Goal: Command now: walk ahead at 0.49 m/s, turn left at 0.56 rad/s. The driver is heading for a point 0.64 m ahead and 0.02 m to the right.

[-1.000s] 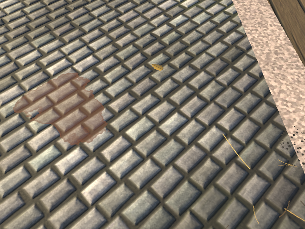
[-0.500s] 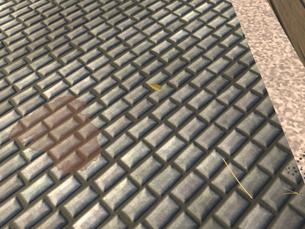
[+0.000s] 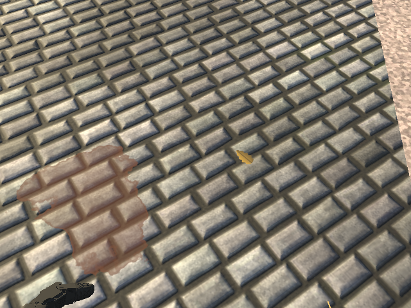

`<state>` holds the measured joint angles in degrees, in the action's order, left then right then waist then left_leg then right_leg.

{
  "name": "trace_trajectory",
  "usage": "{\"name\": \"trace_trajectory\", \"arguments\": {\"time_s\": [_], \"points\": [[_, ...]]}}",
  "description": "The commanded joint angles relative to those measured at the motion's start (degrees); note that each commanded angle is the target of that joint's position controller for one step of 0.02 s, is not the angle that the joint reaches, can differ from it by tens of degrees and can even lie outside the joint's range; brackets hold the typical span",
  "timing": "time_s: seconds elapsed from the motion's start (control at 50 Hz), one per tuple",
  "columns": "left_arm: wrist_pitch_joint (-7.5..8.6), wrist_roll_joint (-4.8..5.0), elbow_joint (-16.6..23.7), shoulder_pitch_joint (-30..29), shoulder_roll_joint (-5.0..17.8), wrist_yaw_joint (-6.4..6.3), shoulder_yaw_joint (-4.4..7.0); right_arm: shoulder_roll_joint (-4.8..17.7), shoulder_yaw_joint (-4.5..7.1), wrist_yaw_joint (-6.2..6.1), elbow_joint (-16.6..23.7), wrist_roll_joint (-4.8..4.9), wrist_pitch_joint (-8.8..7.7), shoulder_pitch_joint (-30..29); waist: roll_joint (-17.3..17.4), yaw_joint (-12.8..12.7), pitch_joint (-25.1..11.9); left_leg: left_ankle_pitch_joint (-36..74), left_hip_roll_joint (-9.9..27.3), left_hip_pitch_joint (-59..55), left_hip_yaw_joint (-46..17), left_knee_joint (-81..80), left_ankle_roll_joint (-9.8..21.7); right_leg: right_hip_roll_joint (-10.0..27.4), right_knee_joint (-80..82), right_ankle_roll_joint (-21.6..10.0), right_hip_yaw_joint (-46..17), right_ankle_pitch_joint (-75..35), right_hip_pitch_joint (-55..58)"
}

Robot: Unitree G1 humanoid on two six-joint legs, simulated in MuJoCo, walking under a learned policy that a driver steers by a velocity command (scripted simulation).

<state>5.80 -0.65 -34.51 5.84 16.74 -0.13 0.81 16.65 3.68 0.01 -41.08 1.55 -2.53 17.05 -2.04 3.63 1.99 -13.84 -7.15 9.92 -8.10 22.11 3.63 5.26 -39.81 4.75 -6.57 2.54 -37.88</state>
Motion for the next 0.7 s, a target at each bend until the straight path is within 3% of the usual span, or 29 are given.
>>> {"name": "trace_trajectory", "arguments": {"time_s": [0.02,0.06,0.08,0.1,0.12,0.14,0.16,0.18,0.2,0.22,0.24,0.28,0.38,0.44,0.52,0.56,0.58,0.6,0.62,0.64,0.66,0.68,0.7], "points": [[0.98,1.13,4.3,-3.0,5.3,0.25,1.73,9.6,2.65,-0.54,2.9,0.62,-0.19,0.8,7.6,0.0,-3.4,4.2,11.4,6.8,-10.9,-3.5,8.3,-4.6,7.2,-0.1,2.7,-4.5,13.5],[1.35,1.42,4.2,-1.4,7.1,0.44,2.90,9.3,2.59,-0.56,3.0,0.35,0.02,0.7,8.9,-1.5,-3.9,1.9,13.2,3.4,-15.0,0.5,6.7,-4.6,9.2,-1.8,1.8,-0.2,15.8],[1.55,1.41,3.3,1.8,7.4,0.51,3.46,8.4,2.36,-0.51,3.0,0.05,0.12,0.1,9.4,-3.5,-4.5,2.3,13.2,2.8,-14.9,3.2,5.7,-4.6,10.7,-3.2,2.7,0.9,19.2],[1.79,0.92,2.3,6.3,8.3,0.36,4.20,6.2,1.66,-0.36,3.0,-0.36,-0.03,0.8,9.3,-5.6,-6.5,4.7,11.3,3.6,-13.3,8.6,4.1,-3.7,11.8,-5.1,3.1,1.9,25.9],[2.02,-0.18,1.9,13.7,11.0,0.02,5.00,2.0,0.19,0.03,3.8,-1.11,-0.32,1.8,3.2,-8.5,-13.1,-0.4,7.9,7.9,-8.9,23.9,1.8,5.2,12.7,-9.1,-5.7,6.4,37.4],[1.30,-1.23,-0.3,18.4,16.5,0.35,6.31,-1.5,-0.95,0.13,4.6,0.14,-1.16,10.2,-15.9,-5.1,-18.6,-19.2,0.0,26.0,-1.1,43.5,-2.2,17.3,19.8,-18.9,-33.4,18.2,52.9],[1.07,0.23,-1.1,19.7,12.7,0.99,5.98,3.9,-0.12,-0.07,3.4,1.45,-1.25,10.5,-14.1,-6.5,-16.4,-18.5,3.5,35.4,-2.3,52.6,-2.9,19.3,23.9,-20.8,-44.7,34.7,52.6],[0.90,0.61,-0.4,17.0,8.6,0.82,4.88,7.5,0.80,-0.20,4.0,1.32,-1.03,3.9,-7.0,-8.2,-9.0,-12.9,5.8,37.4,-2.3,55.2,-2.8,16.4,24.5,-18.6,-35.9,34.3,47.2],[0.57,0.19,-0.4,14.3,7.2,0.73,4.30,7.7,0.83,-0.38,5.2,0.17,-0.92,-1.1,-2.7,-7.9,-5.4,-8.6,7.5,36.2,-0.4,53.9,-2.7,13.4,24.0,-16.9,-26.8,26.1,41.2],[0.40,-0.15,-0.7,12.6,6.2,0.76,3.85,6.8,0.73,-0.36,6.1,-0.77,-1.10,-3.7,-1.8,-7.1,-2.8,-6.0,8.8,35.0,0.0,50.7,-2.6,10.9,24.5,-16.6,-21.0,18.5,36.5],[0.46,-0.40,-1.0,11.7,5.3,0.66,3.44,5.7,0.72,-0.09,6.3,-0.92,-1.14,-3.9,-2.8,-5.7,-1.7,-4.1,10.3,32.4,0.4,47.7,-2.4,9.0,25.8,-16.1,-16.7,13.3,33.1],[0.75,0.19,-2.3,11.8,4.7,0.67,3.27,3.9,0.26,0.29,5.7,-0.74,-0.91,-2.7,-5.1,-4.5,-2.0,-3.3,11.2,29.2,2.5,42.6,-2.8,7.3,27.6,-16.5,-11.9,7.1,31.0],[0.25,1.15,-5.1,13.5,8.1,0.49,4.14,0.9,-1.32,0.96,6.6,-1.27,-1.35,-9.8,-2.9,-6.2,-1.1,5.9,11.8,27.3,5.3,24.1,-3.7,7.0,30.3,-17.1,-4.4,-1.1,30.6],[-0.26,1.69,-6.8,15.3,9.3,0.51,4.30,1.0,-1.50,1.56,7.2,-0.78,-1.78,-14.7,-3.0,-7.9,-0.2,12.1,10.5,23.1,6.9,15.4,-4.0,6.3,30.4,-16.2,-1.3,-1.4,30.3],[-1.19,2.21,-9.2,17.9,10.2,0.50,4.47,2.2,-1.16,2.35,9.0,-0.29,-2.28,-19.4,-3.1,-8.6,1.3,11.2,9.5,21.6,7.1,9.6,-2.2,8.7,28.7,-15.2,-1.9,-2.7,34.6],[-1.82,2.32,-9.9,17.5,11.0,0.25,4.74,3.4,-0.65,2.57,9.0,-0.40,-2.56,-18.1,-3.3,-6.8,0.5,8.7,8.6,17.8,7.9,7.1,-0.6,9.4,25.8,-14.2,-1.6,-8.1,36.7],[-2.10,2.45,-9.9,16.5,11.3,0.09,4.73,4.5,0.04,2.42,7.9,-0.68,-2.61,-14.3,-3.0,-4.2,-1.7,9.0,7.3,11.4,9.3,4.8,0.6,8.2,21.2,-13.1,0.1,-15.8,36.4],[-2.21,2.31,-9.9,16.7,10.2,-0.03,4.30,6.8,1.32,1.95,5.7,-1.02,-2.49,-7.1,-1.8,-0.9,-6.5,9.4,6.6,0.4,9.9,3.9,2.2,5.4,12.3,-11.7,2.8,-22.0,34.1],[-1.99,1.23,-8.4,16.0,7.4,-0.12,2.98,10.8,2.61,1.20,4.0,-1.78,-2.32,3.3,2.8,3.6,-14.3,10.1,16.0,-16.3,-0.3,5.4,5.9,2.4,-3.7,-9.3,4.8,-11.8,23.3],[-1.04,1.05,-6.8,21.6,1.2,-0.12,1.07,15.5,3.48,0.97,3.3,-2.26,-1.79,6.7,17.2,1.2,-20.2,0.8,29.5,-32.5,-24.9,0.7,14.0,-7.1,-23.7,-5.4,6.9,24.0,1.3],[-0.26,2.36,-7.7,19.6,6.4,0.00,2.24,10.6,2.43,0.95,3.0,-1.37,-1.69,7.5,14.2,3.5,-19.4,-7.8,30.2,-30.1,-31.2,-3.7,14.7,-5.8,-31.8,-5.4,-0.4,30.4,-5.4],[-0.02,3.56,-6.5,15.3,8.8,0.25,3.17,8.2,1.55,0.82,2.8,-1.08,-1.79,4.4,11.4,2.7,-11.5,-6.8,28.5,-24.0,-22.8,-4.6,12.4,-3.2,-33.2,-5.8,-0.5,25.8,-8.7],[-0.11,3.17,-6.1,12.6,8.5,0.21,3.12,6.4,0.97,0.87,3.0,-1.29,-1.94,1.1,8.2,1.2,-7.9,-3.0,25.7,-17.4,-16.0,-6.0,10.5,-0.9,-31.2,-5.8,0.7,21.0,-7.1]]}}
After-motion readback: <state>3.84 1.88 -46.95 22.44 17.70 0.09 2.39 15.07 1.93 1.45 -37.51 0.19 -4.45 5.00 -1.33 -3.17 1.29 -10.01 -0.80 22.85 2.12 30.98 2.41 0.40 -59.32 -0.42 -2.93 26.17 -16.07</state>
